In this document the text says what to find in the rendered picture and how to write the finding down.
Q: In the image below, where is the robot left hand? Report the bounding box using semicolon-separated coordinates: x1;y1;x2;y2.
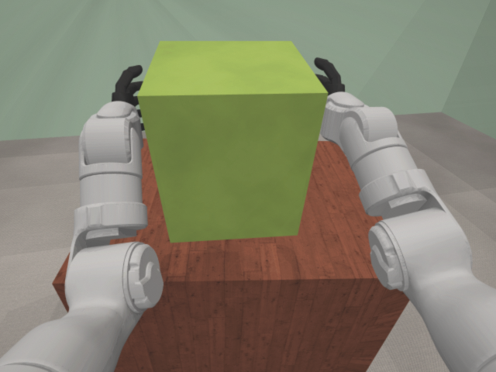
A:
112;65;145;131

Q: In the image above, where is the robot left forearm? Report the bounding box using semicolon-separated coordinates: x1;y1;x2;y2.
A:
65;101;148;306

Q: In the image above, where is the robot left upper arm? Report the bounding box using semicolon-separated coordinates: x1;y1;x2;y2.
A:
0;242;164;372

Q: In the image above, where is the robot right hand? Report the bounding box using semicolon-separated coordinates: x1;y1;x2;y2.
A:
314;57;345;95

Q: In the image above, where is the robot right upper arm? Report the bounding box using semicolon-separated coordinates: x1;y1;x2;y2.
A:
368;208;496;372

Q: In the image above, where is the robot right forearm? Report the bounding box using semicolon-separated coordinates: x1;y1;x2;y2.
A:
320;91;473;269

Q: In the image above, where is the carton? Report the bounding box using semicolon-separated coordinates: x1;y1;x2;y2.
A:
137;41;328;243

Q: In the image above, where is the pedestal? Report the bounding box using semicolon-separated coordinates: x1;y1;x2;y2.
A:
52;139;410;372

